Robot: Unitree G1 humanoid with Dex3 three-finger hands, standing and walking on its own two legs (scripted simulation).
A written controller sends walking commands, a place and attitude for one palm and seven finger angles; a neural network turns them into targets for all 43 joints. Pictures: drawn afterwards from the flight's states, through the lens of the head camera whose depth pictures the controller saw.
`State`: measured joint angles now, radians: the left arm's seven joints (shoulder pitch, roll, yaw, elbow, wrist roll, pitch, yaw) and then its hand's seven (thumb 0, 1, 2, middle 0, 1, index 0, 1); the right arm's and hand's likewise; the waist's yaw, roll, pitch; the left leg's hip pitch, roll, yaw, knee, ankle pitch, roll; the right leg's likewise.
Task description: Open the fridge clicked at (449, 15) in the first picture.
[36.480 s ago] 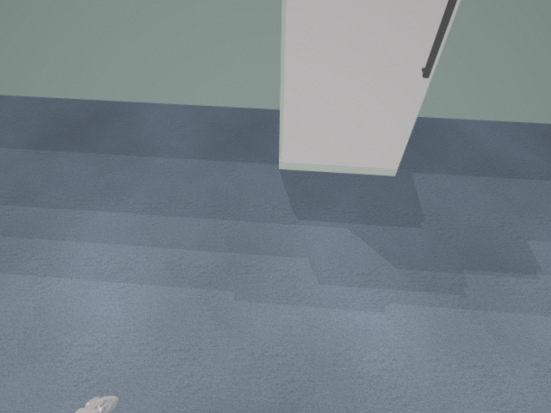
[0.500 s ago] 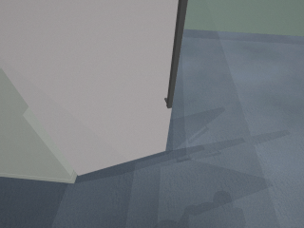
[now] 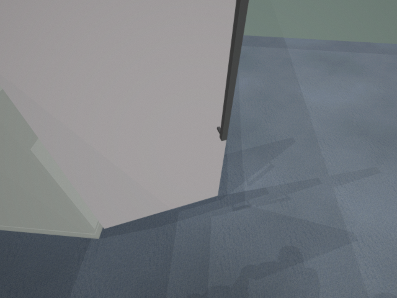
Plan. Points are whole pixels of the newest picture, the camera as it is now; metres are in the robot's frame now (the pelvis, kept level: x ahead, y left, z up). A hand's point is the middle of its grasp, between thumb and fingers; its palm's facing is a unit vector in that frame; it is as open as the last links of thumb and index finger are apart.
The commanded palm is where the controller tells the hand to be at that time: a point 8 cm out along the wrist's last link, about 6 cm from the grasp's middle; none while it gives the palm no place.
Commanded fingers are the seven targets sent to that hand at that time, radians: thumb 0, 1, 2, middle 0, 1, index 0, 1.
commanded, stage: look to check the result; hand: right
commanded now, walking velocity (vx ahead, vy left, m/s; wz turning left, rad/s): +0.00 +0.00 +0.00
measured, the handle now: (228, 79) +0.68 -0.04 +0.07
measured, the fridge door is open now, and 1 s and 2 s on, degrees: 67 67 67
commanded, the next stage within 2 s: stand and wait in 0.04 s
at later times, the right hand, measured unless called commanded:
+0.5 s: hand out of the picture +0.05 -0.20 -0.17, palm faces -0.01 +0.97 -0.26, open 7.4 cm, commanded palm none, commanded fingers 0.00 -0.90 -0.90 0.20 0.30 0.20 0.30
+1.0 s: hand out of the picture +0.08 -0.22 -0.16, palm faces -0.02 +0.95 -0.30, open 7.4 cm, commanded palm none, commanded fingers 0.00 -0.90 -0.90 0.20 0.30 0.20 0.30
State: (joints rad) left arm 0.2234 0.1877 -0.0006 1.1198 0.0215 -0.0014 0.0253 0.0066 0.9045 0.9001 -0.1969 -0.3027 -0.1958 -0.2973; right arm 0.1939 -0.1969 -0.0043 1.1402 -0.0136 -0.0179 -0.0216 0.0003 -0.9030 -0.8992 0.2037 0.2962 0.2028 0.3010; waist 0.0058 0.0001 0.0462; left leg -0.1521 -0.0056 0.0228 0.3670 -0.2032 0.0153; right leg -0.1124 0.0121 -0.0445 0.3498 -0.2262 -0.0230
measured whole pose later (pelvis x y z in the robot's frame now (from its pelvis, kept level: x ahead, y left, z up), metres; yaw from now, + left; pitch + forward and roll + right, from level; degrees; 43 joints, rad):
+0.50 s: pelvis +0.00 +0.01 +0.00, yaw +0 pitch -1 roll +0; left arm 0.19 0.23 0.01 1.12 0.02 0.00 0.02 0.01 0.90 0.90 -0.20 -0.30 -0.20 -0.30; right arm 0.15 -0.24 -0.01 1.13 -0.01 -0.02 -0.02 0.00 -0.90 -0.90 0.20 0.30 0.20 0.30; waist 0.01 0.00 0.05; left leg -0.14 -0.01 0.03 0.33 -0.18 0.02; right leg -0.10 0.00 -0.04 0.32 -0.21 -0.01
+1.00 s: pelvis +0.00 +0.01 +0.00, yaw +0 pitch -1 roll +0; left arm 0.12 0.29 0.01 1.12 0.02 0.00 0.01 0.01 0.90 0.90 -0.20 -0.30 -0.20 -0.30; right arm 0.10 -0.29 -0.01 1.13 -0.01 -0.03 -0.01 0.00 -0.90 -0.90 0.21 0.30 0.20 0.30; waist 0.01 0.00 0.05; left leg -0.12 -0.01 0.03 0.30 -0.17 0.02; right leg -0.09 0.00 -0.04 0.29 -0.20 -0.01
